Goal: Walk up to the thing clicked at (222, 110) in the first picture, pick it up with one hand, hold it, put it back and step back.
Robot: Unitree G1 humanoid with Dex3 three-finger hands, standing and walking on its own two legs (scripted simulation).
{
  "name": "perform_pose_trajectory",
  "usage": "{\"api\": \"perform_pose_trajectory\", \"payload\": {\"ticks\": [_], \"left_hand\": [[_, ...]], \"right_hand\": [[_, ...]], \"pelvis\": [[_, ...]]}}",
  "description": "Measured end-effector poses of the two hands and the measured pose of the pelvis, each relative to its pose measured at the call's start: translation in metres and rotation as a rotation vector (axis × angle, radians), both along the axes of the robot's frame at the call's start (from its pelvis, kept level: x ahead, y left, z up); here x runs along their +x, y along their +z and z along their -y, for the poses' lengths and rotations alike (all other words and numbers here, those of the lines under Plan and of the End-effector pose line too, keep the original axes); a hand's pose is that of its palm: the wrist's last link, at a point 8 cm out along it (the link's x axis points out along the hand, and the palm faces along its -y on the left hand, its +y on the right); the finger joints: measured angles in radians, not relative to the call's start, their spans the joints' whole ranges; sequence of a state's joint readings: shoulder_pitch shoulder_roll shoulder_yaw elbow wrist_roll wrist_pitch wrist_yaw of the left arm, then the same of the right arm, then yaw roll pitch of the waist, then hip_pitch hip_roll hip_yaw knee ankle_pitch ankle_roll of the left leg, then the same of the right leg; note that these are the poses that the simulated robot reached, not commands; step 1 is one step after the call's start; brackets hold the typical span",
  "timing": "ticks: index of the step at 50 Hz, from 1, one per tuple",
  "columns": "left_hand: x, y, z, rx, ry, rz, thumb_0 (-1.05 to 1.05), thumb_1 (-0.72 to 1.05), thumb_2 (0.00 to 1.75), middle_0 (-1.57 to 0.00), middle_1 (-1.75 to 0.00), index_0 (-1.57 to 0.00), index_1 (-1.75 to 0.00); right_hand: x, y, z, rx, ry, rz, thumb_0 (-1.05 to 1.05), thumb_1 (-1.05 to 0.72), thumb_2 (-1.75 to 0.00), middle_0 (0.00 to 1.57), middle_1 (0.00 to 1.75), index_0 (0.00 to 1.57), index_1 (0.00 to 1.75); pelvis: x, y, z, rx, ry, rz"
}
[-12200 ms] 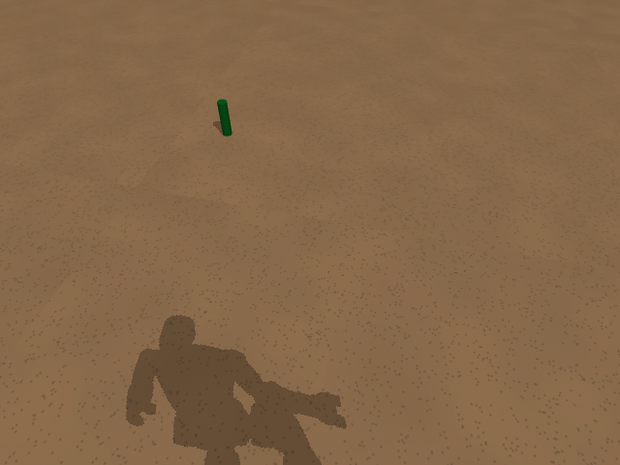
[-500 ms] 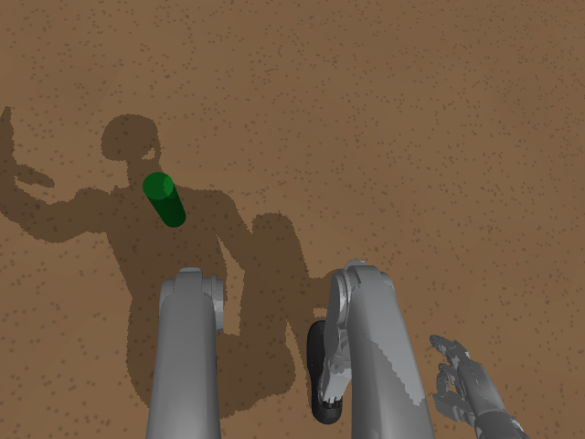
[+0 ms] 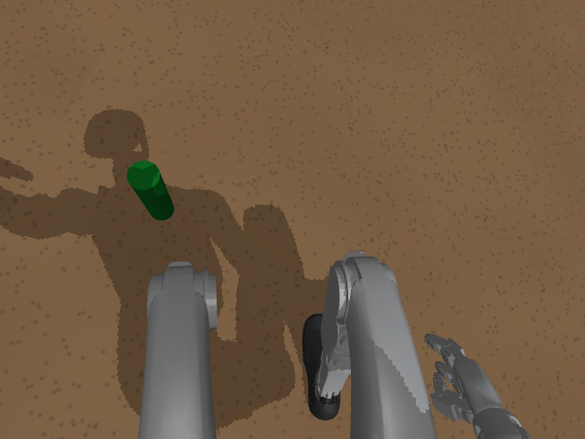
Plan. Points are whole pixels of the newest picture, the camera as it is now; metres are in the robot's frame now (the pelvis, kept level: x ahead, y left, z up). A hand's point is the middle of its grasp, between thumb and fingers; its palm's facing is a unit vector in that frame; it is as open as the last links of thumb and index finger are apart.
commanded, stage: approach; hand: left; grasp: from the side
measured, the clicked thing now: (153, 194) +0.48 +0.21 -0.28
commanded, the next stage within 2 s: close in in 0.40 s
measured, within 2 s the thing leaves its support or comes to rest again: neither
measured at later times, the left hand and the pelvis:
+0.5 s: hand (82, 209) +0.43 +0.30 -0.21, palm faces +0.03 -1.00 +0.03, open 17.3 cm; pelvis +0.00 +0.01 -0.08, yaw -5 degrees
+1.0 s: hand (137, 216) +0.43 +0.23 -0.25, palm faces +0.03 -1.00 -0.01, open 17.6 cm; pelvis -0.02 +0.02 -0.10, yaw -9 degrees
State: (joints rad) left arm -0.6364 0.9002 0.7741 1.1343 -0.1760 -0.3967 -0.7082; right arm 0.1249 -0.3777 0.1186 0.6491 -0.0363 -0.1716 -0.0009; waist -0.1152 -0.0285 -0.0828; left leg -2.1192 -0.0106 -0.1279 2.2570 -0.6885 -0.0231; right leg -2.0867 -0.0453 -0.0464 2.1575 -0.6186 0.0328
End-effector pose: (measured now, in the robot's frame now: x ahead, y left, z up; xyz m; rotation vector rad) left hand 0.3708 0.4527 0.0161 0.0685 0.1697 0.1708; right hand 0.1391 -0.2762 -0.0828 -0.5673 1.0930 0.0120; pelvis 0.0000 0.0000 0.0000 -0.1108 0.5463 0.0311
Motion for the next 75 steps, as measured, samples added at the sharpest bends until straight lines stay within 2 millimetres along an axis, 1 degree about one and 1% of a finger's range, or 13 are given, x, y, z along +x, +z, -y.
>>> {"api": "perform_pose_trajectory", "payload": {"ticks": [5, 13, 17, 24, 31, 35, 39, 45, 50, 60, 67, 71, 75], "left_hand": [[0.009, -0.039, 0.011, -0.037, -0.018, 0.050, -0.01, -0.54, 0.03, -0.07, -0.08, -0.05, -0.08], [0.025, -0.143, 0.050, -0.126, -0.056, 0.032, -0.01, -0.53, 0.02, -0.07, -0.08, -0.06, -0.08], [0.029, -0.183, 0.067, -0.116, -0.080, 0.029, -0.01, -0.52, 0.03, -0.07, -0.09, -0.05, -0.09], [0.034, -0.217, 0.091, -0.100, -0.125, 0.052, -0.02, -0.50, 0.05, -0.07, -0.10, -0.05, -0.10], [0.034, -0.248, 0.135, -0.150, -0.162, 0.015, -0.01, -0.55, 0.03, -0.07, -0.09, -0.05, -0.09], [0.035, -0.259, 0.150, -0.161, -0.108, 0.047, -0.01, -0.58, 0.02, -0.07, -0.09, -0.06, -0.08], [0.037, -0.264, 0.157, -0.136, -0.069, 0.089, -0.02, -0.59, 0.01, -0.07, -0.09, -0.07, -0.08], [0.038, -0.267, 0.160, -0.072, -0.107, 0.090, -0.02, -0.57, 0.01, -0.07, -0.08, -0.06, -0.07], [0.039, -0.269, 0.170, -0.065, -0.137, 0.088, -0.02, -0.57, 0.02, -0.06, -0.07, -0.06, -0.06], [0.047, -0.281, 0.195, -0.106, -0.085, 0.111, -0.01, -0.57, 0.06, -0.06, -0.08, -0.05, -0.07], [0.044, -0.287, 0.189, -0.058, -0.063, 0.112, -0.01, -0.46, 0.12, -0.08, -0.10, -0.07, -0.10], [0.044, -0.285, 0.186, -0.044, -0.045, 0.110, -0.01, -0.35, 0.19, -0.17, -0.17, -0.15, -0.17], [0.050, -0.282, 0.190, -0.044, -0.052, 0.119, -0.01, -0.24, 0.27, -0.26, -0.25, -0.24, -0.25]], "right_hand": [[0.000, -0.010, 0.000, -0.019, 0.045, -0.015, 0.00, -0.90, -0.90, 0.20, 0.30, 0.20, 0.30], [0.002, -0.026, -0.005, -0.084, 0.122, -0.060, 0.00, -0.90, -0.89, 0.20, 0.31, 0.20, 0.30], [0.000, -0.033, -0.009, -0.121, 0.153, -0.109, 0.00, -0.90, -0.90, 0.20, 0.31, 0.20, 0.30], [-0.003, -0.042, -0.017, -0.159, 0.208, -0.171, 0.00, -0.92, -0.90, 0.20, 0.31, 0.21, 0.30], [-0.003, -0.044, -0.025, -0.177, 0.263, -0.163, 0.00, -0.93, -0.90, 0.20, 0.31, 0.21, 0.30], [-0.010, -0.041, -0.028, -0.197, 0.292, -0.176, 0.00, -0.94, -0.90, 0.20, 0.31, 0.21, 0.30], [-0.019, -0.039, -0.030, -0.217, 0.313, -0.212, 0.00, -0.94, -0.90, 0.20, 0.31, 0.21, 0.30], [-0.036, -0.037, -0.029, -0.241, 0.310, -0.279, 0.00, -0.94, -0.90, 0.20, 0.30, 0.21, 0.30], [-0.045, -0.035, -0.028, -0.247, 0.307, -0.318, 0.00, -0.93, -0.90, 0.20, 0.30, 0.21, 0.30], [-0.045, -0.028, -0.032, -0.275, 0.319, -0.342, 0.00, -0.92, -0.90, 0.20, 0.30, 0.21, 0.30], [-0.043, -0.033, -0.033, -0.275, 0.332, -0.375, 0.00, -0.91, -0.90, 0.20, 0.30, 0.21, 0.30], [-0.041, -0.037, -0.033, -0.264, 0.337, -0.382, 0.00, -0.91, -0.90, 0.20, 0.30, 0.21, 0.30], [-0.038, -0.038, -0.034, -0.258, 0.336, -0.379, 0.00, -0.90, -0.90, 0.20, 0.30, 0.21, 0.30]], "pelvis": [[-0.001, -0.017, 0.000, -0.010, -0.010, 0.017], [-0.001, -0.050, -0.004, -0.052, -0.030, 0.073], [-0.001, -0.062, -0.007, -0.076, -0.037, 0.107], [-0.003, -0.076, -0.013, -0.107, -0.043, 0.159], [-0.009, -0.087, -0.016, -0.136, -0.059, 0.221], [-0.013, -0.092, -0.018, -0.152, -0.070, 0.262], [-0.016, -0.096, -0.019, -0.166, -0.076, 0.290], [-0.018, -0.097, -0.022, -0.183, -0.079, 0.299], [-0.017, -0.096, -0.025, -0.192, -0.079, 0.299], [-0.016, -0.097, -0.026, -0.214, -0.089, 0.309], [-0.016, -0.097, -0.026, -0.219, -0.092, 0.309], [-0.016, -0.097, -0.026, -0.215, -0.090, 0.303], [-0.015, -0.096, -0.025, -0.212, -0.092, 0.297]]}}
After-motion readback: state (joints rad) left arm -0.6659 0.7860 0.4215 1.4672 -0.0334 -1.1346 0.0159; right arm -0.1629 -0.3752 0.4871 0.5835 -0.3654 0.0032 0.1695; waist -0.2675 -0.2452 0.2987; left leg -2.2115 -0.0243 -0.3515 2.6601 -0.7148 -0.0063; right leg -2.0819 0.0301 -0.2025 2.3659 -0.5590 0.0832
